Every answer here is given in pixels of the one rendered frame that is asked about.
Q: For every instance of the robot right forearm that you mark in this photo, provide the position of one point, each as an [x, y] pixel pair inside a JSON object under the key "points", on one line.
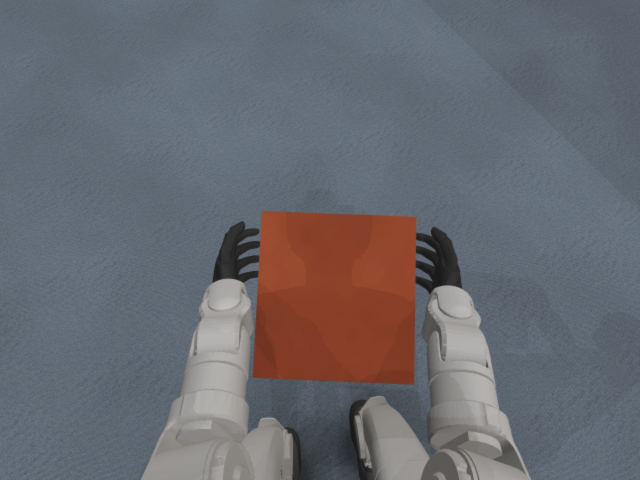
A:
{"points": [[464, 406]]}

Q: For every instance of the robot left upper arm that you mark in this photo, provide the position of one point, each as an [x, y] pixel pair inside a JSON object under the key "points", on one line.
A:
{"points": [[216, 459]]}

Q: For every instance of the carton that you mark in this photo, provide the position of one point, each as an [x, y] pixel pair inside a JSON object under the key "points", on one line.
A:
{"points": [[336, 298]]}

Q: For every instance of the robot right upper arm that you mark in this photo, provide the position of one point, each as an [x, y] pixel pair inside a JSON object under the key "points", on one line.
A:
{"points": [[454, 463]]}

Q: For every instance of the right robot shin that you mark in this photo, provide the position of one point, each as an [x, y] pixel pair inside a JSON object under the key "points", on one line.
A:
{"points": [[373, 401]]}

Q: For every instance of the left robot hand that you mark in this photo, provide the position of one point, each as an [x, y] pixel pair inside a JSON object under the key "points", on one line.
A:
{"points": [[228, 265]]}

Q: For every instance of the right robot hand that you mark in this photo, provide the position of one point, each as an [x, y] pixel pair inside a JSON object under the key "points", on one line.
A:
{"points": [[446, 270]]}

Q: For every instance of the robot left forearm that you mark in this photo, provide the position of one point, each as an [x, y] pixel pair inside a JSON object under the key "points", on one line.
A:
{"points": [[212, 397]]}

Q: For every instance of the right robot foot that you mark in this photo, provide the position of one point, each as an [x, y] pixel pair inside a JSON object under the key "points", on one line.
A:
{"points": [[365, 473]]}

